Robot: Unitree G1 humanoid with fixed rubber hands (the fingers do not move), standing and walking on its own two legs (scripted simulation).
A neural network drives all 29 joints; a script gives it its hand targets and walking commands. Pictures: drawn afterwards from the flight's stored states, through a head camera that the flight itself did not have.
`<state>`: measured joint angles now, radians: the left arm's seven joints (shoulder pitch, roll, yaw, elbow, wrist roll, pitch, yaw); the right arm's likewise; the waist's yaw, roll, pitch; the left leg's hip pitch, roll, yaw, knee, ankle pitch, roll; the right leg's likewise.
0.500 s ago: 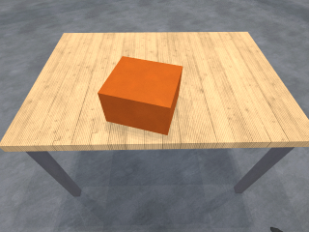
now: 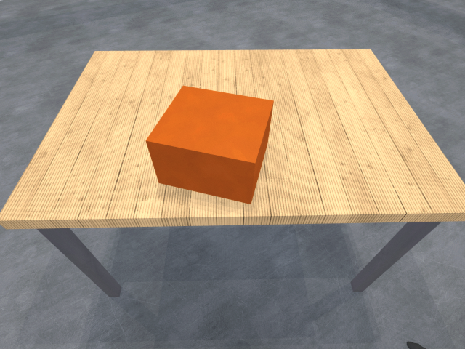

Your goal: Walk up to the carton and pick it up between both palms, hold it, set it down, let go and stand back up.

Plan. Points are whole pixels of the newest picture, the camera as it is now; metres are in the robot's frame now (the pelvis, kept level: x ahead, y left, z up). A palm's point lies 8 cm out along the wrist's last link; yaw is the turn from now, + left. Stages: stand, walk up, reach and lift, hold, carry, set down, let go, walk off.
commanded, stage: walk up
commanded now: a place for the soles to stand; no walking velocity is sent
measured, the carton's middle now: (215, 142) +0.57 +0.07 -0.01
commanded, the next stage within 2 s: none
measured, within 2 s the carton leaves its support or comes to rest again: neither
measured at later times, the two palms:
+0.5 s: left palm out of the picture +0.07 +0.30 -0.11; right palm out of the picture +0.09 -0.32 -0.09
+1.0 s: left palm out of the picture +0.02 +0.46 -0.12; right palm out of the picture +0.14 -0.16 -0.10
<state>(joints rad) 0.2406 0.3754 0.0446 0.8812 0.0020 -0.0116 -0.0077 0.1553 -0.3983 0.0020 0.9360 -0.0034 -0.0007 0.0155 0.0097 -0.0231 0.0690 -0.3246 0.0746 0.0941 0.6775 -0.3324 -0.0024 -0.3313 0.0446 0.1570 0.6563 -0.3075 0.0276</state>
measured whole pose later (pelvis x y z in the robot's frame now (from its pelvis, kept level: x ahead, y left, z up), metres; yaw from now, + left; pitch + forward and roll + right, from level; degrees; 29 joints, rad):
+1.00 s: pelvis +0.02 +0.14 -0.01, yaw +2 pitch -2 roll -4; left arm 0.36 0.40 0.04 0.88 0.00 -0.03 0.06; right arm 0.16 -0.41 0.00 0.85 -0.01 0.03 0.08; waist 0.01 0.03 0.11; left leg -0.42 0.05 0.11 0.78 -0.34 0.06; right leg -0.48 0.00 0.16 1.07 -0.44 -0.04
